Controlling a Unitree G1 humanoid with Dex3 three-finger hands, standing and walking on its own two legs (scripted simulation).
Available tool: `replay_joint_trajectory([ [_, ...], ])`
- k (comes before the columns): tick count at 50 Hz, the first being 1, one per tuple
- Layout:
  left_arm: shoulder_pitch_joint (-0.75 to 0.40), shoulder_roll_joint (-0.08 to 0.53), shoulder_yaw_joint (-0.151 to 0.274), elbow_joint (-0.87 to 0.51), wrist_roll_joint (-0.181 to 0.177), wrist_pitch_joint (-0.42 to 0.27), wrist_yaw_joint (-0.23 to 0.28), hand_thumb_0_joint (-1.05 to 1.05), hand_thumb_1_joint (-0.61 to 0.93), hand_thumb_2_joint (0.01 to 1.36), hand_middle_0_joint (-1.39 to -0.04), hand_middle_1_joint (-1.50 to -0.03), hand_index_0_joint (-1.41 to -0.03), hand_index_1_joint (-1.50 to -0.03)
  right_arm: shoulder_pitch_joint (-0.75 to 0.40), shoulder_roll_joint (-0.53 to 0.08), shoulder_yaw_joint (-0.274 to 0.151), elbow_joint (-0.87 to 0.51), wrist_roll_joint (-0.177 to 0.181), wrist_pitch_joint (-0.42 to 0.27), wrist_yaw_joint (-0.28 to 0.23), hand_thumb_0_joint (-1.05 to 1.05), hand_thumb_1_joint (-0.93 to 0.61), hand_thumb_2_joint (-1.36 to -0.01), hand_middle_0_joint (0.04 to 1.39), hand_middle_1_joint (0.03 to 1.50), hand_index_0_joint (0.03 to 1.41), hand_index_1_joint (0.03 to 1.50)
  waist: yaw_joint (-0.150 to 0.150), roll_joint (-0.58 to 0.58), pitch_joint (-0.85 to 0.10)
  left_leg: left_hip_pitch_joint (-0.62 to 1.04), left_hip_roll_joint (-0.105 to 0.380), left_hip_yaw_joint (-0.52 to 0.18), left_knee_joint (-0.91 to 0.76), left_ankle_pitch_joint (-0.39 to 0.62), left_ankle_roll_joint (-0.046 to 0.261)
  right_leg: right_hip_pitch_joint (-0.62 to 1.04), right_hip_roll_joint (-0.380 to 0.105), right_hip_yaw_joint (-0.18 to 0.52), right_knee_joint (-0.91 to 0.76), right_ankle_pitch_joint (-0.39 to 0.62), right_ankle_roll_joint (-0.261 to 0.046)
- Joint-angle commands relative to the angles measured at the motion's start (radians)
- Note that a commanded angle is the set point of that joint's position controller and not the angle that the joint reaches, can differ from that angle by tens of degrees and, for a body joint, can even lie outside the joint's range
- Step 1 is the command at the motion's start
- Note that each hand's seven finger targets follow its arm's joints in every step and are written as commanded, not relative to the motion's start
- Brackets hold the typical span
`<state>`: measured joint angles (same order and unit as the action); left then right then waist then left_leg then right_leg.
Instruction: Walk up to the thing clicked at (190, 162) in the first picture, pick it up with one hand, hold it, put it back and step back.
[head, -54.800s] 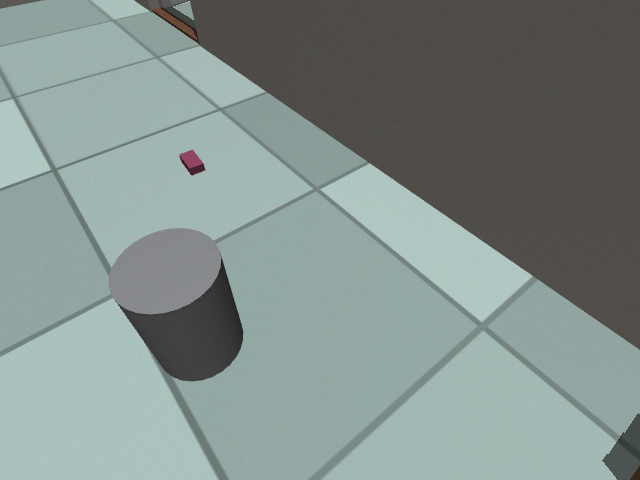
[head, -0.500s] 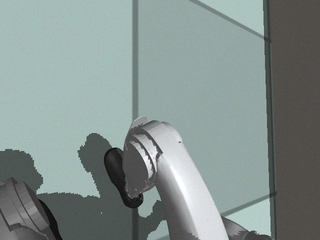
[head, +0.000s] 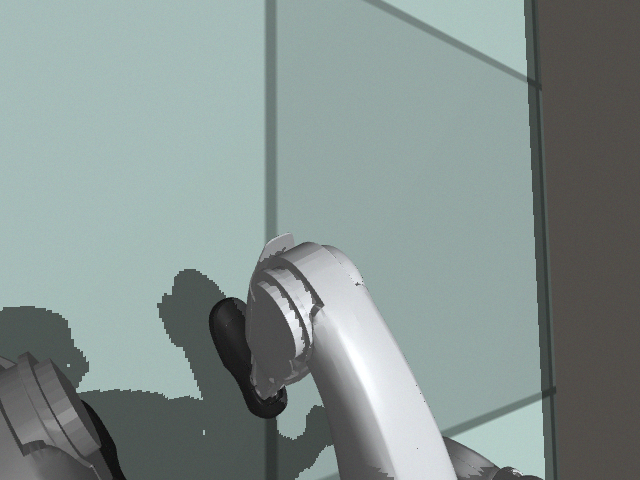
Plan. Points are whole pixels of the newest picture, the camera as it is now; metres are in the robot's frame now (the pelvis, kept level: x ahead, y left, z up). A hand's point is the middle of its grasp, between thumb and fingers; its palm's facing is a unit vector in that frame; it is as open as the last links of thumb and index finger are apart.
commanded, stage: close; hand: left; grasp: from above
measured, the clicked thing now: out of the picture +0.42 +0.39 -0.30
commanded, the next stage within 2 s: none
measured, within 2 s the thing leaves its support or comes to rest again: neither
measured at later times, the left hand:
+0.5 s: hand out of the picture +0.40 +0.39 -0.27, palm faces +0.04 -0.46 -0.89, open 12.5 cm
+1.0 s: hand out of the picture +0.40 +0.39 -0.27, palm faces +0.02 -0.46 -0.89, open 12.0 cm
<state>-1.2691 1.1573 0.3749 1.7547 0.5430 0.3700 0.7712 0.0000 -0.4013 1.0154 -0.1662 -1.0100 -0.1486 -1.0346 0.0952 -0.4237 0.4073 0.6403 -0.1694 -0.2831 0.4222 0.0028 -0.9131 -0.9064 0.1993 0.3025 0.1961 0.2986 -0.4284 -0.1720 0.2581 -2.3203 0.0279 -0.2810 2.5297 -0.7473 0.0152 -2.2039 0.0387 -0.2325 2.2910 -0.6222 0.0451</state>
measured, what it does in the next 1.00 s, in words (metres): stands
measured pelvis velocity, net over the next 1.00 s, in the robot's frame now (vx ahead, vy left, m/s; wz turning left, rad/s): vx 0.00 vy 0.00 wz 0.01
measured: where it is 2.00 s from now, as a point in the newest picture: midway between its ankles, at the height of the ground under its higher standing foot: (187, 428)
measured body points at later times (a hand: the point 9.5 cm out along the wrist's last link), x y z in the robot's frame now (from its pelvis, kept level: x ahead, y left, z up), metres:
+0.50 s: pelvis +0.00 +0.00 +0.00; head +0.30 +0.14 +0.29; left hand +0.40 +0.41 -0.22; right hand +0.03 -0.24 -0.04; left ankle +0.06 +0.12 -0.28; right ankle +0.13 -0.11 -0.28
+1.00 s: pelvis +0.00 +0.00 +0.00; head +0.30 +0.14 +0.30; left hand +0.40 +0.41 -0.22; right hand +0.03 -0.24 -0.04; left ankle +0.06 +0.12 -0.28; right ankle +0.13 -0.11 -0.28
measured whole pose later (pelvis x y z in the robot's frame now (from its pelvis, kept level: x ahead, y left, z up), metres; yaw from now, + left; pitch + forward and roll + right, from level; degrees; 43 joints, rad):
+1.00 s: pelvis +0.00 +0.00 +0.00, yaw +1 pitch +27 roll -17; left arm -1.27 1.16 0.38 1.79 0.56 0.34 0.76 0.00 -0.24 0.95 -0.32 -0.88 -0.29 -0.91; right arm 0.09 -0.42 0.41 0.65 -0.19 -0.34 0.41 0.00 -0.90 -0.90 0.20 0.30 0.20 0.30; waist -0.43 -0.18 0.28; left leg -2.30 0.03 -0.28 2.52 -0.74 0.02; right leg -2.19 0.04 -0.23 2.29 -0.62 0.04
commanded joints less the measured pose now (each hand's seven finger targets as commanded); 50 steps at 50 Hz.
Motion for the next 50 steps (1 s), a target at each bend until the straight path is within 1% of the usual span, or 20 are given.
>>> replay_joint_trajectory([
  [1, -0.177, 0.200, -0.039, -0.107, 0.030, 0.002, 0.029, 0.000, -0.388, 1.028, -0.186, -0.985, -0.158, -1.018, 0.220, -0.360, -0.093, 0.049, 0.002, 0.004, 0.002, 0.000, -0.904, -0.903, 0.200, 0.300, 0.200, 0.300, -0.073, 0.621, -0.622, 0.505, 0.043, 0.049, -0.294, 0.275, -0.024, 0.386, 0.038, -0.066, -0.155, 0.284, -0.056],
  [3, -0.180, 0.213, -0.030, -0.124, 0.021, 0.000, 0.024, 0.000, -0.376, 1.028, -0.186, -0.986, -0.159, -1.017, 0.219, -0.359, -0.094, 0.044, 0.002, -0.002, 0.001, 0.000, -0.902, -0.902, 0.200, 0.300, 0.200, 0.300, -0.070, 0.605, -0.626, 0.483, 0.040, 0.062, -0.282, 0.270, -0.018, 0.400, 0.042, -0.057, -0.164, 0.286, -0.053],
  [5, -0.165, 0.203, -0.027, -0.081, 0.015, -0.001, 0.027, 0.000, -0.358, 0.967, -0.204, -0.931, -0.178, -0.961, 0.212, -0.361, -0.095, 0.057, 0.000, -0.007, 0.001, 0.000, -0.902, -0.902, 0.200, 0.300, 0.200, 0.300, -0.071, 0.578, -0.618, 0.457, 0.039, 0.059, -0.284, 0.236, -0.015, 0.394, 0.040, -0.060, -0.169, 0.259, -0.051],
  [7, -0.160, 0.210, -0.020, -0.079, 0.015, -0.007, 0.026, 0.000, -0.371, 0.985, -0.196, -0.945, -0.169, -0.977, 0.212, -0.360, -0.096, 0.059, 0.001, -0.011, -0.006, 0.000, -0.902, -0.902, 0.200, 0.300, 0.200, 0.300, -0.067, 0.564, -0.625, 0.462, 0.039, 0.062, -0.281, 0.231, -0.014, 0.402, 0.041, -0.057, -0.177, 0.257, -0.049],
  [10, -0.176, 0.233, -0.014, -0.105, 0.020, -0.015, 0.023, 0.000, -0.341, 1.004, -0.211, -0.959, -0.184, -0.990, 0.218, -0.352, -0.087, 0.065, -0.004, -0.014, -0.006, 0.000, -0.902, -0.902, 0.200, 0.300, 0.200, 0.300, -0.061, 0.603, -0.634, 0.498, 0.040, 0.058, -0.294, 0.257, -0.022, 0.395, 0.038, -0.060, -0.157, 0.267, -0.056],
  [11, -0.182, 0.222, -0.014, -0.110, 0.022, -0.013, 0.029, 0.000, -0.343, 1.008, -0.209, -0.958, -0.181, -0.989, 0.215, -0.355, -0.089, 0.054, 0.000, -0.012, -0.003, 0.000, -0.900, -0.901, 0.200, 0.300, 0.200, 0.300, -0.059, 0.617, -0.639, 0.519, 0.046, 0.050, -0.294, 0.273, -0.026, 0.383, 0.037, -0.065, -0.156, 0.273, -0.058],
  [12, -0.169, 0.200, -0.028, -0.085, 0.017, -0.010, 0.027, 0.000, -0.330, 0.997, -0.220, -0.949, -0.193, -0.979, 0.215, -0.357, -0.089, 0.058, -0.007, -0.013, -0.005, 0.000, -0.899, -0.901, 0.200, 0.300, 0.200, 0.300, -0.072, 0.599, -0.635, 0.509, 0.045, 0.051, -0.292, 0.268, -0.025, 0.395, 0.037, -0.064, -0.153, 0.275, -0.055],
  [13, -0.173, 0.207, -0.029, -0.090, 0.027, -0.009, 0.029, 0.000, -0.328, 1.015, -0.221, -0.968, -0.193, -0.999, 0.219, -0.360, -0.087, 0.062, -0.005, -0.014, -0.004, 0.000, -0.901, -0.902, 0.200, 0.300, 0.200, 0.300, -0.074, 0.604, -0.636, 0.513, 0.045, 0.048, -0.294, 0.270, -0.024, 0.394, 0.037, -0.066, -0.156, 0.277, -0.055],
  [15, -0.180, 0.203, -0.031, -0.097, 0.023, -0.009, 0.028, 0.000, -0.343, 1.010, -0.216, -0.958, -0.187, -0.991, 0.216, -0.357, -0.086, 0.059, -0.005, -0.021, -0.003, 0.000, -0.900, -0.901, 0.200, 0.300, 0.200, 0.300, -0.079, 0.596, -0.625, 0.504, 0.042, 0.052, -0.286, 0.265, -0.022, 0.398, 0.034, -0.061, -0.157, 0.281, -0.051],
  [17, -0.176, 0.218, -0.021, -0.088, 0.020, -0.014, 0.031, 0.000, -0.323, 1.002, -0.244, -0.924, -0.210, -0.962, 0.212, -0.362, -0.091, 0.069, -0.006, -0.023, -0.007, 0.000, -0.902, -0.903, 0.200, 0.300, 0.200, 0.300, -0.071, 0.583, -0.621, 0.478, 0.042, 0.061, -0.284, 0.240, -0.019, 0.410, 0.040, -0.056, -0.169, 0.266, -0.050],
  [22, -0.178, 0.237, -0.017, -0.106, 0.030, -0.021, 0.032, 0.000, -0.296, 1.011, -0.264, -0.924, -0.229, -0.963, 0.212, -0.353, -0.081, 0.063, -0.008, -0.031, -0.006, 0.000, -0.901, -0.902, 0.200, 0.300, 0.200, 0.300, -0.058, 0.611, -0.630, 0.507, 0.043, 0.063, -0.287, 0.276, -0.023, 0.417, 0.036, -0.057, -0.162, 0.282, -0.055],
  [25, -0.174, 0.221, -0.024, -0.095, 0.025, -0.020, 0.025, 0.000, -0.280, 0.981, -0.269, -0.905, -0.238, -0.940, 0.206, -0.356, -0.082, 0.067, -0.011, -0.038, -0.007, 0.000, -0.899, -0.901, 0.200, 0.300, 0.200, 0.300, -0.072, 0.605, -0.631, 0.499, 0.042, 0.061, -0.288, 0.265, -0.024, 0.414, 0.038, -0.058, -0.159, 0.276, -0.054],
  [30, -0.180, 0.234, -0.026, -0.109, 0.043, -0.021, 0.021, 0.000, -0.257, 0.991, -0.287, -0.903, -0.255, -0.940, 0.205, -0.350, -0.085, 0.071, -0.007, -0.038, -0.008, 0.000, -0.897, -0.900, 0.200, 0.300, 0.200, 0.300, -0.067, 0.610, -0.621, 0.507, 0.042, 0.058, -0.288, 0.270, -0.024, 0.397, 0.033, -0.058, -0.159, 0.277, -0.053],
  [31, -0.171, 0.239, -0.016, -0.088, 0.048, -0.020, 0.024, 0.000, -0.266, 0.993, -0.284, -0.899, -0.250, -0.937, 0.216, -0.357, -0.090, 0.077, -0.008, -0.036, -0.009, 0.000, -0.897, -0.900, 0.200, 0.300, 0.200, 0.300, -0.062, 0.617, -0.624, 0.514, 0.045, 0.058, -0.295, 0.266, -0.026, 0.403, 0.036, -0.062, -0.161, 0.272, -0.056],
  [38, -0.178, 0.208, -0.028, -0.075, 0.039, -0.021, 0.031, 0.000, -0.236, 0.955, -0.306, -0.866, -0.273, -0.904, 0.203, -0.360, -0.088, 0.064, -0.011, -0.046, -0.005, 0.000, -0.896, -0.900, 0.200, 0.300, 0.200, 0.300, -0.074, 0.590, -0.615, 0.497, 0.046, 0.052, -0.285, 0.261, -0.023, 0.404, 0.033, -0.062, -0.162, 0.273, -0.052],
  [39, -0.171, 0.221, -0.020, -0.064, 0.042, -0.024, 0.033, 0.000, -0.248, 0.963, -0.304, -0.867, -0.269, -0.906, 0.217, -0.364, -0.090, 0.073, -0.015, -0.046, -0.007, 0.000, -0.897, -0.900, 0.200, 0.300, 0.200, 0.300, -0.078, 0.588, -0.619, 0.492, 0.043, 0.056, -0.289, 0.260, -0.022, 0.425, 0.036, -0.061, -0.164, 0.280, -0.051],
  [42, -0.192, 0.244, -0.012, -0.087, 0.046, -0.028, 0.033, 0.000, -0.225, 0.973, -0.318, -0.867, -0.282, -0.907, 0.218, -0.354, -0.086, 0.071, -0.013, -0.050, -0.008, 0.000, -0.897, -0.900, 0.200, 0.300, 0.200, 0.300, -0.063, 0.602, -0.625, 0.498, 0.042, 0.065, -0.285, 0.268, -0.022, 0.417, 0.034, -0.057, -0.169, 0.277, -0.054],
  [46, -0.189, 0.217, -0.026, -0.069, 0.037, -0.029, 0.029, 0.000, -0.219, 0.965, -0.312, -0.884, -0.281, -0.919, 0.214, -0.363, -0.083, 0.068, -0.018, -0.052, -0.007, 0.000, -0.895, -0.900, 0.200, 0.300, 0.200, 0.300, -0.084, 0.621, -0.611, 0.524, 0.047, 0.049, -0.298, 0.270, -0.031, 0.406, 0.032, -0.067, -0.153, 0.279, -0.054],
  [49, -0.191, 0.212, -0.039, -0.070, 0.051, -0.024, 0.027, 0.000, -0.194, 0.974, -0.331, -0.877, -0.299, -0.913, 0.216, -0.359, -0.080, 0.057, -0.016, -0.051, -0.004, 0.000, -0.895, -0.899, 0.200, 0.300, 0.200, 0.300, -0.078, 0.604, -0.615, 0.512, 0.044, 0.053, -0.284, 0.282, -0.025, 0.408, 0.029, -0.063, -0.158, 0.285, -0.053],
  [50, -0.180, 0.224, -0.029, -0.065, 0.045, -0.026, 0.028, 0.000, -0.188, 0.963, -0.340, -0.866, -0.307, -0.902, 0.221, -0.364, -0.084, 0.070, -0.019, -0.050, -0.008, 0.000, -0.894, -0.899, 0.200, 0.300, 0.200, 0.300, -0.079, 0.605, -0.623, 0.514, 0.044, 0.055, -0.292, 0.274, -0.026, 0.419, 0.036, -0.062, -0.160, 0.283, -0.053],
])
